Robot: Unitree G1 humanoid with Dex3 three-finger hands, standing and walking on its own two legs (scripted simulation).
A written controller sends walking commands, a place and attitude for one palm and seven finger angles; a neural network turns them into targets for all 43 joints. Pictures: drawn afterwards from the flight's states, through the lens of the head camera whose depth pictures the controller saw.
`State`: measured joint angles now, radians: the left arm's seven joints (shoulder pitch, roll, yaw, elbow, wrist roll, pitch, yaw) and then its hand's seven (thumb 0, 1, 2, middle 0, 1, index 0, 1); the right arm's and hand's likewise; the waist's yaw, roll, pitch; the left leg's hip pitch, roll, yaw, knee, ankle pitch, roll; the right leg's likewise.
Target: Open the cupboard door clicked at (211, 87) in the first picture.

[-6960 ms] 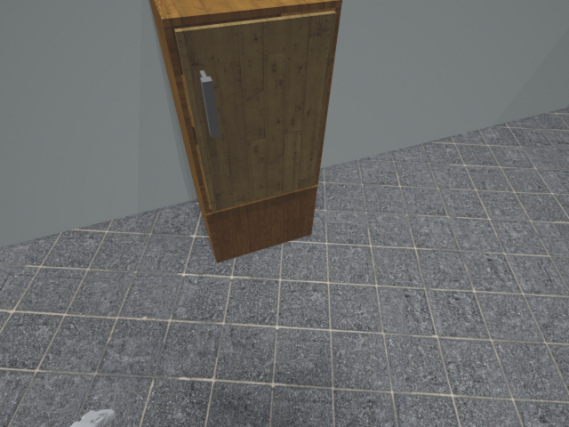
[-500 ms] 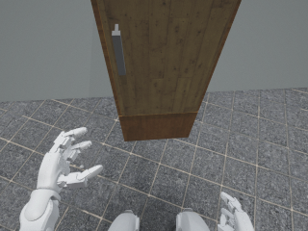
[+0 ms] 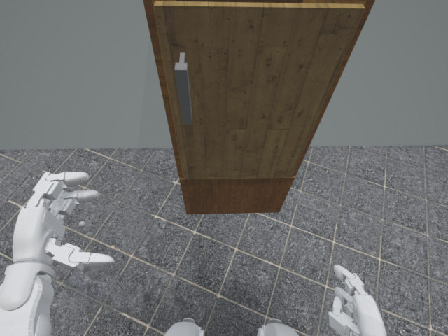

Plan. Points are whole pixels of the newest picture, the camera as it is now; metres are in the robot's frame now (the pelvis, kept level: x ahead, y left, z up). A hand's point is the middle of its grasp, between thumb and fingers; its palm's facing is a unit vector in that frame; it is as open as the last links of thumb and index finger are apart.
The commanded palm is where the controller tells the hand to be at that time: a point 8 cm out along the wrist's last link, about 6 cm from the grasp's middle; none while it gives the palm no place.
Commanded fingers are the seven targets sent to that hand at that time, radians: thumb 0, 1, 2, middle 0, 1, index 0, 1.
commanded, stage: raise the hand with hooked fingers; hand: left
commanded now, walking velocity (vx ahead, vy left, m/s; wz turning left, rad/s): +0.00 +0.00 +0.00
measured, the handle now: (185, 90) +0.61 +0.14 +0.06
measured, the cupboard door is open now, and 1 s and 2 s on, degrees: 0 0 0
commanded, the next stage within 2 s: move the hooked fingers beside the handle in 0.78 s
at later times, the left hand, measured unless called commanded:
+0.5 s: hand (86, 204) +0.30 +0.25 +0.07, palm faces +0.10 -0.99 -0.03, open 14.0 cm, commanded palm +0.27 +0.30 +0.07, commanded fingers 0.00 -0.50 0.30 -0.30 -1.20 -0.30 -1.20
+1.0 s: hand (83, 204) +0.30 +0.25 +0.07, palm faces +0.12 -0.99 -0.02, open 14.0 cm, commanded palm +0.28 +0.30 +0.07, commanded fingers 0.00 -0.50 0.30 -0.30 -1.20 -0.30 -1.20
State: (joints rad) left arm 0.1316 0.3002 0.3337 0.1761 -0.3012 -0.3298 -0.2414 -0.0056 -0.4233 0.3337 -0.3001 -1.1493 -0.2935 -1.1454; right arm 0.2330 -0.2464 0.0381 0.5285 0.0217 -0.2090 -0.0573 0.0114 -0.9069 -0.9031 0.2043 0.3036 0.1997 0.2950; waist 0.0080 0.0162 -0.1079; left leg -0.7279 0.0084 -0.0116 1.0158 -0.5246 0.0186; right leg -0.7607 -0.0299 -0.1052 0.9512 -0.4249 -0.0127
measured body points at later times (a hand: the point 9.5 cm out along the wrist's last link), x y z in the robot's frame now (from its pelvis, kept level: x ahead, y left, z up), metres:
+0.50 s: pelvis +0.00 -0.01 +0.01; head +0.07 -0.01 +0.46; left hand +0.29 +0.30 +0.07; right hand +0.13 -0.27 -0.08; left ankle -0.02 +0.10 -0.68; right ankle +0.02 -0.12 -0.68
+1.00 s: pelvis -0.01 -0.01 +0.01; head +0.06 -0.01 +0.46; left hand +0.29 +0.31 +0.07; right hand +0.15 -0.25 -0.08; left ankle -0.02 +0.10 -0.68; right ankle +0.02 -0.12 -0.68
